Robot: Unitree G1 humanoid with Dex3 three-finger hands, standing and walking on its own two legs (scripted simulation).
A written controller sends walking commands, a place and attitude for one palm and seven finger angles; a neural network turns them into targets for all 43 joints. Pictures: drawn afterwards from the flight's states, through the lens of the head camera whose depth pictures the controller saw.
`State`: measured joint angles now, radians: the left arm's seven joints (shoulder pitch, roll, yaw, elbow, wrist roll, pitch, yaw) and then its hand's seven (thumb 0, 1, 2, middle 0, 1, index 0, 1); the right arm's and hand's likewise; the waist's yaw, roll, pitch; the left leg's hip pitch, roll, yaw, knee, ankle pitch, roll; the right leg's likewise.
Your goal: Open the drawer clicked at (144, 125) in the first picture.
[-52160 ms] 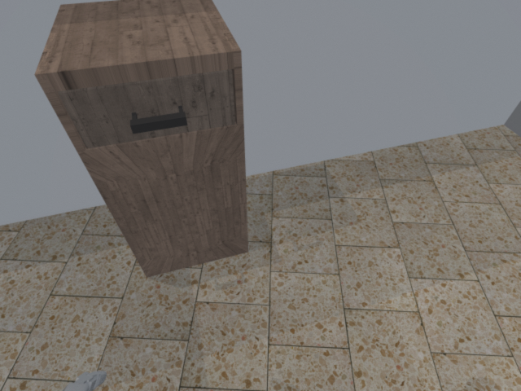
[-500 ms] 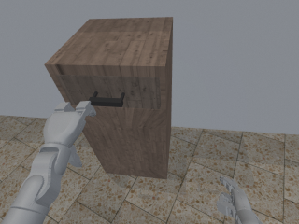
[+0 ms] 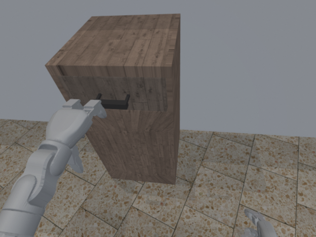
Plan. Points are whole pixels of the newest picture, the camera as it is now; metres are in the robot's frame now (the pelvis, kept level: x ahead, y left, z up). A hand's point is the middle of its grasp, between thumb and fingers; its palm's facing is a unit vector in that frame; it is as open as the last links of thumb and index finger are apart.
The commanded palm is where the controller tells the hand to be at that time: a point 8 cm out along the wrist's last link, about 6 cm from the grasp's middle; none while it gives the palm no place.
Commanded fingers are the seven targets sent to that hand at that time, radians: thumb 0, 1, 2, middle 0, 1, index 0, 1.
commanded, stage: raise the hand with hooked fingers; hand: left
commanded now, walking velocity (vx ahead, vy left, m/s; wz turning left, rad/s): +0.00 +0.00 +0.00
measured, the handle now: (111, 100) +0.55 +0.26 +0.01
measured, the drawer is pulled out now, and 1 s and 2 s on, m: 0.00 0.00 0.00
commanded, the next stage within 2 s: move the hooked fingers above the handle in 0.08 s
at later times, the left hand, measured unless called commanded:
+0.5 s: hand (83, 128) +0.34 +0.24 +0.11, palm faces +0.02 -0.02 -1.00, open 13.8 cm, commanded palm +0.32 +0.25 +0.16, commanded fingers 0.00 -0.50 0.30 -0.30 -1.20 -0.30 -1.20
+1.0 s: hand (92, 112) +0.41 +0.26 +0.09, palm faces +0.02 -0.01 -1.00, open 13.8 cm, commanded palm +0.40 +0.26 +0.15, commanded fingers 0.00 -0.50 0.30 -0.30 -1.20 -0.30 -1.20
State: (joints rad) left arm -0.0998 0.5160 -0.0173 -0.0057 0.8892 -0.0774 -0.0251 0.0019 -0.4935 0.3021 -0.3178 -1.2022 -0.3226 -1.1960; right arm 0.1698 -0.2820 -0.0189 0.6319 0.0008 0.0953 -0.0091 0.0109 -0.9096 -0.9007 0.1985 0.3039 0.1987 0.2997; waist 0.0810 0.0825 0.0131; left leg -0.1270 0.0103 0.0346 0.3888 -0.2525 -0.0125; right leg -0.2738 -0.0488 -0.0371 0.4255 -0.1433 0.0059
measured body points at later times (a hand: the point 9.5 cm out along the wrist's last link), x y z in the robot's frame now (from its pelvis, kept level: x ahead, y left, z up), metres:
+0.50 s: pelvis -0.01 +0.00 +0.00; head +0.01 -0.03 +0.45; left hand +0.33 +0.24 +0.16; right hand +0.17 -0.23 -0.11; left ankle -0.03 +0.13 -0.74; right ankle +0.05 -0.12 -0.74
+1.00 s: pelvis +0.01 +0.01 -0.01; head +0.06 -0.01 +0.44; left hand +0.41 +0.25 +0.14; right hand +0.14 -0.25 -0.14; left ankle -0.03 +0.13 -0.74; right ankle +0.05 -0.12 -0.74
